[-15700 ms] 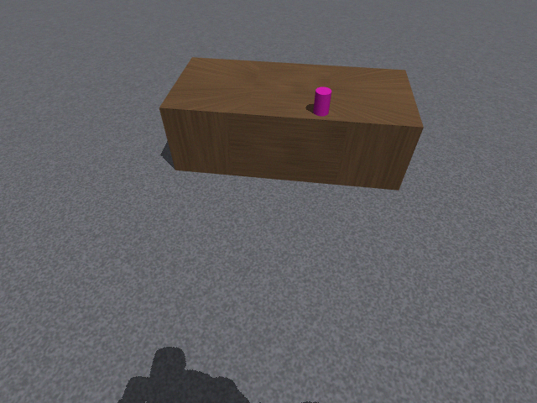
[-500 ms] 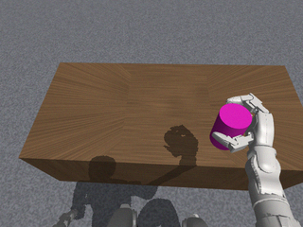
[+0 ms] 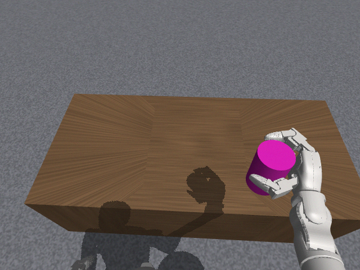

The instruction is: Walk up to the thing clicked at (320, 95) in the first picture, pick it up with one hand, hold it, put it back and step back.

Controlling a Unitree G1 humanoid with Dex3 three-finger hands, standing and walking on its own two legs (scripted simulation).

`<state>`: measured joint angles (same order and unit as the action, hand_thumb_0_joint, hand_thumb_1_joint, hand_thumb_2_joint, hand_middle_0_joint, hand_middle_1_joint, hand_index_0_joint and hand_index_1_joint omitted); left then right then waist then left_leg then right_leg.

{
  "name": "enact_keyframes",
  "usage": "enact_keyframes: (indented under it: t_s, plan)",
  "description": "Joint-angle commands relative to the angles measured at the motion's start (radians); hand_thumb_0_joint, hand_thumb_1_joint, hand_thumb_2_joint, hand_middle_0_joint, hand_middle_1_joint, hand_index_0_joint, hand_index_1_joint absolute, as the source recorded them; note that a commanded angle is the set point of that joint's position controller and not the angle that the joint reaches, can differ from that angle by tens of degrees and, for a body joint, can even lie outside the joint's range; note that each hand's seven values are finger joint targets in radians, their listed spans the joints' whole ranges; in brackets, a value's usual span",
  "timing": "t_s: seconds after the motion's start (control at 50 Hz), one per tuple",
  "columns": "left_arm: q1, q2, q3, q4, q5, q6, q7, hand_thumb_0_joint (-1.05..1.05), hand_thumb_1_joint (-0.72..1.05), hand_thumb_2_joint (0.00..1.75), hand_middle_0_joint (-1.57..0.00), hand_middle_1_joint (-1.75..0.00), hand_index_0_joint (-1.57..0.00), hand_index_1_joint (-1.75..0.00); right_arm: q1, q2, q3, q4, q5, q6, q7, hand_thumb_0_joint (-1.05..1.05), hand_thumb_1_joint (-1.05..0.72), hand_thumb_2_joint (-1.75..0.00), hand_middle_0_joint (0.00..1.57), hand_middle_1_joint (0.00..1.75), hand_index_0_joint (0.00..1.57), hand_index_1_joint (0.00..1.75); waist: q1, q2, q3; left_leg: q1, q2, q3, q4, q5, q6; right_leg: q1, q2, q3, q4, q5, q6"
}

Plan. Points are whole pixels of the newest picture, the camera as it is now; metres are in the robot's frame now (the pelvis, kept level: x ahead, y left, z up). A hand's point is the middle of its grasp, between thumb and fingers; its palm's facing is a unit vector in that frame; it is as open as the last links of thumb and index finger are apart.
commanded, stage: lift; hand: right
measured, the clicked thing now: (268, 168) +0.35 -0.16 +0.03
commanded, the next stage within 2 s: hold in 0.28 s
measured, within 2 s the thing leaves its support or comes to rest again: neither
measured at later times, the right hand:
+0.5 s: hand (279, 163) +0.35 -0.17 +0.07, palm faces +0.12 +0.99 -0.01, open 10.6 cm
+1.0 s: hand (284, 165) +0.33 -0.17 +0.08, palm faces +0.12 +0.99 -0.01, open 10.6 cm
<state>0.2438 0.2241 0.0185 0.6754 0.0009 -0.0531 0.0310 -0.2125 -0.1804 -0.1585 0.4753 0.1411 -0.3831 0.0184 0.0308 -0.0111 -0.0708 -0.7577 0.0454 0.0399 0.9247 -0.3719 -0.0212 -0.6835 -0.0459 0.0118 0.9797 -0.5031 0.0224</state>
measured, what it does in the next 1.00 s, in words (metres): stands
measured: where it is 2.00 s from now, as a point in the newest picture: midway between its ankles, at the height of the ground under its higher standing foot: outside the picture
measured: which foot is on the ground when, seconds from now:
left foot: down 0.00-1.00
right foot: down 0.00-1.00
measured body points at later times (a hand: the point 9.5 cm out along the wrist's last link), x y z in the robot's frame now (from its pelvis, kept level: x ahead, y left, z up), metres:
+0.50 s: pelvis +0.01 +0.00 +0.01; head +0.06 -0.01 +0.46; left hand +0.13 +0.24 -0.10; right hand +0.33 -0.22 +0.07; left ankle +0.05 +0.14 -0.68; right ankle -0.01 -0.13 -0.68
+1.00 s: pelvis +0.01 +0.00 +0.02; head +0.05 +0.00 +0.47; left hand +0.14 +0.24 -0.09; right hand +0.32 -0.22 +0.08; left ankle +0.05 +0.14 -0.68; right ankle -0.01 -0.13 -0.68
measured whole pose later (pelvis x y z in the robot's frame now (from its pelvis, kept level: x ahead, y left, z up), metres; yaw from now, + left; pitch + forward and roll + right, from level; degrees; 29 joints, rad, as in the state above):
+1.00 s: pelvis +0.01 +0.00 +0.02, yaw +0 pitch +7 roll +1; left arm 0.23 0.22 0.01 0.68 -0.01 -0.06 0.05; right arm -0.11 -0.17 -0.12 0.38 0.16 -0.34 0.02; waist 0.01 -0.02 -0.05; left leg -0.57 0.05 0.04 0.78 -0.33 -0.03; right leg -0.49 -0.04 0.01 0.83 -0.45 0.02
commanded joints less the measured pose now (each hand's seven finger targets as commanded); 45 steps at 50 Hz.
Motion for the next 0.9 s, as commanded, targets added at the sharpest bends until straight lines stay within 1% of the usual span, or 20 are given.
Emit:
enact_keyframes:
  t_s: [0.0, 0.02, 0.08, 0.24, 0.3, 0.34, 0.46, 0.48, 0.5, 0.54, 0.56, 0.6, 0.62, 0.64, 0.68, 0.72, 0.74, 0.76, 0.78, 0.88]
  plan:
    - [0.020, 0.148, 0.060, -0.100, 0.001, -0.036, 0.015, 0.00, 0.91, 0.89, -0.19, -0.30, -0.19, -0.30, -0.250, -0.126, -0.044, -0.216, 0.016, -0.075, 0.003, 0.00, -0.12, -1.29, 1.26, 1.42, 1.31, 1.42, 0.006, 0.033, -0.324, 0.304, -0.037, -0.001, -0.129, 0.234, 0.024, 0.095, 0.031, -0.009, -0.163, 0.278, -0.028]
    - [0.011, 0.130, 0.046, -0.109, 0.001, -0.034, 0.013, 0.00, 0.91, 0.89, -0.19, -0.30, -0.19, -0.29, -0.281, -0.141, -0.048, -0.281, 0.017, -0.082, 0.002, 0.00, -0.11, -1.29, 1.26, 1.42, 1.30, 1.42, -0.008, -0.013, -0.336, 0.305, -0.037, -0.002, -0.129, 0.240, 0.028, 0.108, 0.033, -0.012, -0.171, 0.291, -0.024]
    - [0.012, 0.132, 0.050, -0.109, -0.001, -0.035, 0.015, 0.00, 0.91, 0.89, -0.19, -0.30, -0.19, -0.30, -0.282, -0.119, -0.032, -0.277, 0.019, -0.079, 0.003, 0.00, -0.11, -1.27, 1.25, 1.40, 1.29, 1.40, 0.004, 0.016, -0.321, 0.309, -0.039, 0.002, -0.142, 0.243, 0.026, 0.123, 0.030, -0.007, -0.184, 0.295, -0.026]
    - [0.004, 0.126, 0.044, -0.113, -0.002, -0.029, 0.014, 0.00, 0.91, 0.89, -0.19, -0.30, -0.20, -0.30, -0.253, -0.113, -0.021, -0.283, 0.018, -0.069, 0.002, 0.00, -0.13, -1.28, 1.25, 1.40, 1.29, 1.40, -0.006, -0.003, -0.300, 0.329, -0.042, 0.011, -0.156, 0.258, 0.030, 0.160, 0.025, -0.004, -0.215, 0.340, -0.016]
    - [0.000, 0.142, 0.054, -0.106, -0.003, -0.029, 0.019, 0.00, 0.91, 0.89, -0.19, -0.31, -0.20, -0.30, -0.217, -0.096, -0.007, -0.233, 0.018, -0.057, 0.006, 0.00, -0.14, -1.28, 1.25, 1.40, 1.29, 1.40, 0.007, 0.022, -0.265, 0.326, -0.041, 0.007, -0.173, 0.245, 0.025, 0.154, 0.027, -0.007, -0.220, 0.308, -0.022]
    - [-0.007, 0.127, 0.044, -0.110, -0.001, -0.029, 0.018, 0.00, 0.91, 0.89, -0.19, -0.31, -0.20, -0.30, -0.269, -0.123, -0.018, -0.310, 0.018, -0.065, 0.005, 0.00, -0.13, -1.28, 1.25, 1.40, 1.29, 1.40, -0.009, -0.024, -0.291, 0.344, -0.037, 0.004, -0.178, 0.245, 0.028, 0.176, 0.029, -0.011, -0.226, 0.308, -0.019]
    - [-0.020, 0.119, 0.038, -0.115, -0.003, -0.034, 0.021, 0.00, 0.91, 0.90, -0.20, -0.31, -0.20, -0.30, -0.257, -0.115, -0.018, -0.318, 0.024, -0.059, 0.003, 0.00, -0.11, -1.24, 1.24, 1.37, 1.28, 1.37, -0.007, -0.001, -0.271, 0.356, -0.037, 0.005, -0.198, 0.233, 0.024, 0.174, 0.030, -0.012, -0.241, 0.286, -0.024]
    - [-0.025, 0.110, 0.031, -0.123, -0.004, -0.034, 0.021, 0.00, 0.90, 0.90, -0.20, -0.31, -0.20, -0.31, -0.252, -0.126, -0.023, -0.346, 0.022, -0.063, 0.001, 0.00, -0.11, -1.25, 1.24, 1.38, 1.28, 1.38, -0.018, -0.015, -0.299, 0.381, -0.034, 0.000, -0.196, 0.253, 0.026, 0.192, 0.032, -0.015, -0.240, 0.307, -0.022]
    - [-0.019, 0.135, 0.046, -0.110, -0.004, -0.035, 0.025, 0.00, 0.91, 0.90, -0.19, -0.31, -0.20, -0.30, -0.185, -0.104, -0.015, -0.238, 0.021, -0.047, 0.003, 0.00, -0.13, -1.24, 1.25, 1.38, 1.28, 1.38, -0.004, 0.012, -0.236, 0.350, -0.039, 0.008, -0.200, 0.235, 0.023, 0.169, 0.030, -0.010, -0.248, 0.293, -0.022]
    - [-0.018, 0.121, 0.037, -0.116, -0.004, -0.033, 0.023, 0.00, 0.90, 0.90, -0.20, -0.31, -0.20, -0.31, -0.257, -0.121, -0.011, -0.356, 0.020, -0.061, 0.000, 0.00, -0.11, -1.24, 1.24, 1.37, 1.28, 1.37, -0.015, -0.020, -0.295, 0.369, -0.039, 0.007, -0.192, 0.259, 0.029, 0.214, 0.026, -0.008, -0.250, 0.330, -0.016]
    - [-0.016, 0.136, 0.047, -0.111, -0.004, -0.034, 0.025, 0.00, 0.90, 0.90, -0.19, -0.31, -0.20, -0.30, -0.202, -0.104, -0.008, -0.278, 0.021, -0.051, 0.002, 0.00, -0.12, -1.24, 1.24, 1.37, 1.28, 1.37, -0.009, -0.015, -0.259, 0.355, -0.043, 0.013, -0.194, 0.254, 0.027, 0.203, 0.025, -0.002, -0.256, 0.336, -0.012]
    - [-0.013, 0.125, 0.041, -0.114, -0.003, -0.034, 0.022, 0.00, 0.90, 0.90, -0.20, -0.31, -0.20, -0.31, -0.247, -0.122, -0.017, -0.352, 0.022, -0.058, -0.002, 0.00, -0.11, -1.25, 1.25, 1.38, 1.28, 1.38, -0.016, -0.020, -0.297, 0.370, -0.042, 0.012, -0.192, 0.269, 0.029, 0.218, 0.024, -0.001, -0.254, 0.357, -0.012]
    - [-0.008, 0.128, 0.045, -0.107, -0.003, -0.033, 0.025, 0.00, 0.90, 0.91, -0.20, -0.31, -0.20, -0.31, -0.204, -0.119, -0.026, -0.292, 0.020, -0.050, -0.001, 0.00, -0.12, -1.26, 1.26, 1.39, 1.29, 1.39, -0.014, -0.010, -0.273, 0.376, -0.040, 0.012, -0.196, 0.285, 0.027, 0.216, 0.026, -0.006, -0.250, 0.373, -0.012]
    - [-0.008, 0.132, 0.046, -0.108, -0.003, -0.033, 0.024, 0.00, 0.90, 0.91, -0.20, -0.31, -0.20, -0.31, -0.178, -0.096, -0.002, -0.299, 0.021, -0.048, 0.002, 0.00, -0.10, -1.26, 1.25, 1.39, 1.29, 1.39, -0.009, 0.008, -0.278, 0.384, -0.041, 0.014, -0.191, 0.301, 0.028, 0.220, 0.024, -0.004, -0.253, 0.391, -0.012]
    - [-0.008, 0.135, 0.046, -0.107, -0.004, -0.032, 0.024, 0.00, 0.90, 0.90, -0.20, -0.31, -0.20, -0.31, -0.210, -0.116, -0.013, -0.321, 0.025, -0.047, 0.006, 0.00, -0.10, -1.25, 1.25, 1.38, 1.28, 1.38, -0.011, -0.016, -0.277, 0.384, -0.040, 0.013, -0.195, 0.310, 0.028, 0.226, 0.026, -0.005, -0.253, 0.404, -0.011]
    - [-0.017, 0.126, 0.042, -0.112, -0.004, -0.032, 0.028, 0.00, 0.90, 0.90, -0.20, -0.31, -0.20, -0.30, -0.214, -0.105, -0.005, -0.319, 0.024, -0.043, 0.007, 0.00, -0.13, -1.25, 1.26, 1.39, 1.29, 1.39, -0.004, 0.013, -0.257, 0.387, -0.040, 0.011, -0.210, 0.281, 0.023, 0.212, 0.028, -0.008, -0.259, 0.351, -0.018]
    - [-0.028, 0.125, 0.042, -0.111, -0.006, -0.035, 0.025, 0.00, 0.90, 0.90, -0.20, -0.31, -0.20, -0.31, -0.187, -0.108, -0.013, -0.310, 0.027, -0.040, 0.007, 0.00, -0.12, -1.26, 1.25, 1.39, 1.29, 1.39, -0.017, 0.005, -0.239, 0.389, -0.039, 0.010, -0.219, 0.254, 0.024, 0.199, 0.031, -0.011, -0.267, 0.316, -0.021]
    - [-0.028, 0.129, 0.043, -0.114, -0.005, -0.038, 0.025, 0.00, 0.91, 0.90, -0.19, -0.31, -0.20, -0.30, -0.177, -0.093, -0.001, -0.282, 0.026, -0.034, 0.010, 0.00, -0.13, -1.25, 1.26, 1.39, 1.29, 1.39, -0.005, 0.018, -0.233, 0.381, -0.040, 0.012, -0.221, 0.249, 0.023, 0.198, 0.029, -0.010, -0.272, 0.312, -0.020]
    - [-0.034, 0.128, 0.045, -0.115, -0.003, -0.039, 0.026, 0.00, 0.91, 0.90, -0.20, -0.31, -0.20, -0.30, -0.203, -0.109, -0.012, -0.339, 0.030, -0.042, 0.009, 0.00, -0.13, -1.26, 1.26, 1.39, 1.29, 1.39, -0.018, -0.005, -0.244, 0.391, -0.039, 0.012, -0.224, 0.241, 0.023, 0.201, 0.031, -0.010, -0.274, 0.301, -0.020]
    - [-0.032, 0.114, 0.034, -0.115, -0.006, -0.041, 0.025, 0.00, 0.90, 0.90, -0.20, -0.31, -0.20, -0.30, -0.173, -0.102, -0.009, -0.354, 0.031, -0.038, 0.004, 0.00, -0.13, -1.26, 1.26, 1.39, 1.29, 1.39, -0.024, 0.006, -0.251, 0.410, -0.040, 0.015, -0.225, 0.274, 0.025, 0.223, 0.029, -0.008, -0.282, 0.345, -0.016]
